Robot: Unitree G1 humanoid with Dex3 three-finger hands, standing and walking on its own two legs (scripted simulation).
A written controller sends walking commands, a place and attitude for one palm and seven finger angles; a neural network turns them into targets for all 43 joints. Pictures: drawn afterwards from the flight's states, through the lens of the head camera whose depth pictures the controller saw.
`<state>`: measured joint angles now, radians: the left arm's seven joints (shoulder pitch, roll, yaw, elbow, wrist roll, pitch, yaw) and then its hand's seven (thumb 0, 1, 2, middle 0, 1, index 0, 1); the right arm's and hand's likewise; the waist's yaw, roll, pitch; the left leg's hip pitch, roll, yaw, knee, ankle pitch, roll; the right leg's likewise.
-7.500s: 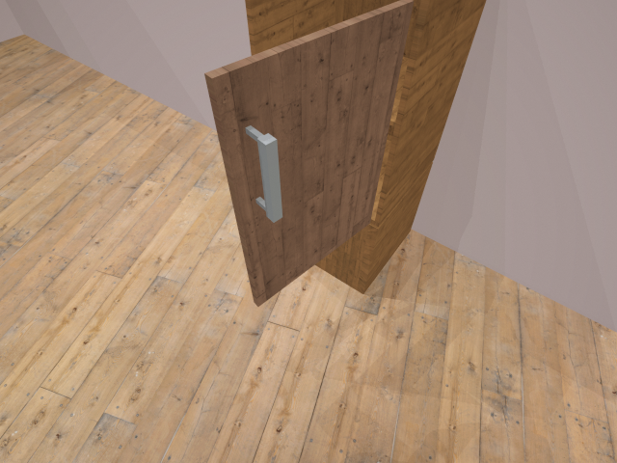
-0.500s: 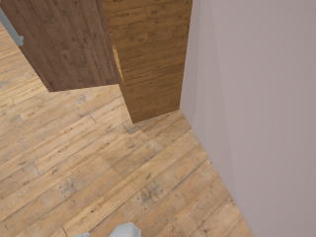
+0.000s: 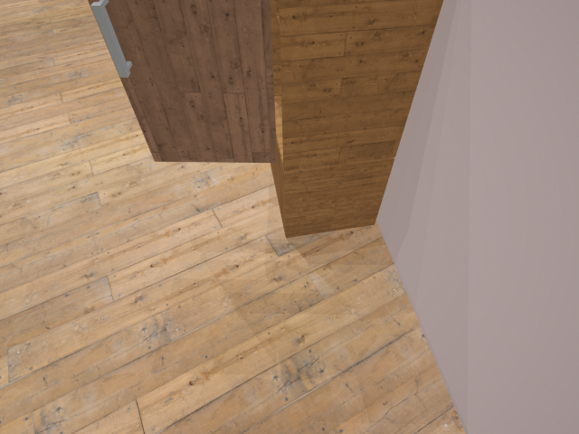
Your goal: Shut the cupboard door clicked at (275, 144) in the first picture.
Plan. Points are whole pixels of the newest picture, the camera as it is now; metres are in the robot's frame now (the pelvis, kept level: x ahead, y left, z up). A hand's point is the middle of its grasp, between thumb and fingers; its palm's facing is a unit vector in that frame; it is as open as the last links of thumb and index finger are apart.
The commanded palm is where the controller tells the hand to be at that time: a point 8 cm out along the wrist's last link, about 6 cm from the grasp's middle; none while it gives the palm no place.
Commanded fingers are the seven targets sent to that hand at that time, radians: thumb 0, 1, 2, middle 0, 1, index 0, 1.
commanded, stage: take the last steps up to it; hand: left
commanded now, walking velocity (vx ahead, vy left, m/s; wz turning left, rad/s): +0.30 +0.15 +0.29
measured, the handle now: (114, 38) +0.91 +0.48 +0.08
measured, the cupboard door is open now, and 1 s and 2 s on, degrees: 79 79 79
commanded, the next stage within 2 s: come to a stop and stand still in 1.16 s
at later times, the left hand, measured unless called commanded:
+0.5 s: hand out of the picture +0.06 +0.29 -0.18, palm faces +0.20 -0.96 -0.20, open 7.4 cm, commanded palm none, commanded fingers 0.00 0.90 0.90 -0.20 -0.30 -0.20 -0.30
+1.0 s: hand (140, 294) +0.36 +0.32 -0.14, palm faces +0.17 -0.96 -0.22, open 7.2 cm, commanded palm none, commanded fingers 0.00 0.90 0.90 -0.20 -0.30 -0.20 -0.30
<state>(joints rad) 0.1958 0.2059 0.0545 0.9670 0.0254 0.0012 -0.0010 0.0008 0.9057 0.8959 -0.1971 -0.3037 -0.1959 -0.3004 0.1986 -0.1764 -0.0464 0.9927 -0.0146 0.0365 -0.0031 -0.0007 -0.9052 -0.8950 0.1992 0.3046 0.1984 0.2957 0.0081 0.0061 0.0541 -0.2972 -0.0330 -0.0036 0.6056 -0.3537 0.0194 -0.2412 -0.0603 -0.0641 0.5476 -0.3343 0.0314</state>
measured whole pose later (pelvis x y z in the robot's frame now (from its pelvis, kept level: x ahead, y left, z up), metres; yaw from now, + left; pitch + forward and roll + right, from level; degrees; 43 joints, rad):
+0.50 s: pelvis +0.11 +0.10 +0.00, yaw +8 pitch +0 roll +1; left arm 0.31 0.20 0.07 1.10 0.03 0.01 0.00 0.01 0.91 0.90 -0.20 -0.30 -0.20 -0.30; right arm 0.16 -0.17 -0.05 0.98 -0.03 -0.04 0.00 0.00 -0.91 -0.90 0.19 0.30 0.19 0.29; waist 0.03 -0.04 0.09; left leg -0.35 0.01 0.15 0.59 -0.25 0.06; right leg -0.43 -0.15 -0.06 1.22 -0.44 0.00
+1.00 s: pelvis +0.30 +0.13 +0.01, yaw +6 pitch +0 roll +1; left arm 0.19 0.13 0.07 0.99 0.01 -0.08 0.02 -0.02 0.94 0.89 -0.20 -0.30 -0.20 -0.30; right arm 0.33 -0.16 -0.05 1.12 -0.02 0.00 0.00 0.00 -0.91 -0.90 0.20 0.30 0.19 0.29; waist -0.03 0.03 0.06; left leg -0.43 0.05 0.04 1.04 -0.32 -0.01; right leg -0.23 -0.04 -0.15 0.46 -0.23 -0.04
